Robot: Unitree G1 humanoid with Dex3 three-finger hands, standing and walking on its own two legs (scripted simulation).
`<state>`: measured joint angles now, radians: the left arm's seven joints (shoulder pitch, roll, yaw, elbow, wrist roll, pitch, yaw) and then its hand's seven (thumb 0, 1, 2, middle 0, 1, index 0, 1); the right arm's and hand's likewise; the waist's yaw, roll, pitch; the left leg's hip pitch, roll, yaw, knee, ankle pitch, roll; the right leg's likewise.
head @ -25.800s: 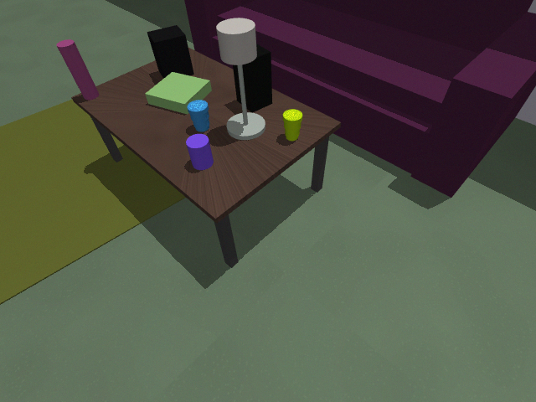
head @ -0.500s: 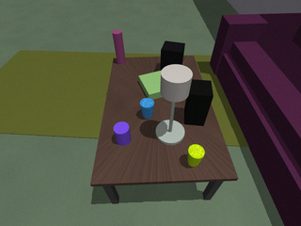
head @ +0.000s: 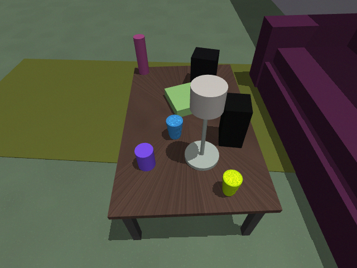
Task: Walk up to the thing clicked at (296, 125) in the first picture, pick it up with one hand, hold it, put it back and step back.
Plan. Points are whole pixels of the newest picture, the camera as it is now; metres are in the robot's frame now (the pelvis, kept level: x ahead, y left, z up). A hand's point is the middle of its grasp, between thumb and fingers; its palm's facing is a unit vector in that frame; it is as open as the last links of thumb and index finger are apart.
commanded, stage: stand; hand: right
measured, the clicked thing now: (230, 184) +0.47 -0.19 -0.32
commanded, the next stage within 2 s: none
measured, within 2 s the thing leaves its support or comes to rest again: neither
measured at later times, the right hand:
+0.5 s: hand out of the picture +0.07 -0.25 -0.16, palm faces -0.01 +0.94 -0.34, open 7.4 cm
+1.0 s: hand out of the picture +0.09 -0.26 -0.16, palm faces -0.02 +0.94 -0.35, open 7.4 cm
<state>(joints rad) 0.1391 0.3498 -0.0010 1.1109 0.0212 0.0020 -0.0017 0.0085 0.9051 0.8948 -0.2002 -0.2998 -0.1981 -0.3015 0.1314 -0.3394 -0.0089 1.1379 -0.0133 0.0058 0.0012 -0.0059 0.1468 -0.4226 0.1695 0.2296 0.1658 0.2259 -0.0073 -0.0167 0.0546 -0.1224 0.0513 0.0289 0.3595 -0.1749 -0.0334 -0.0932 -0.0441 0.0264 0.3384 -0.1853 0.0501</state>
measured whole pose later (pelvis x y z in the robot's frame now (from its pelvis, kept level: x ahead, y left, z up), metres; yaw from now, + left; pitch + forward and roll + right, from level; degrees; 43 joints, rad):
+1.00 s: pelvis +0.02 -0.01 +0.00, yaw +1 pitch -2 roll +0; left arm 0.12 0.35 0.00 1.10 0.02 0.00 -0.01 0.01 0.91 0.89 -0.20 -0.30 -0.20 -0.30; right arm 0.11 -0.35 -0.01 1.13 -0.01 0.00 0.00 0.00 -0.91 -0.89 0.21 0.30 0.20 0.30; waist -0.01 -0.01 0.06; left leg -0.12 0.06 0.02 0.34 -0.19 -0.04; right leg -0.09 -0.04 0.01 0.34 -0.21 0.04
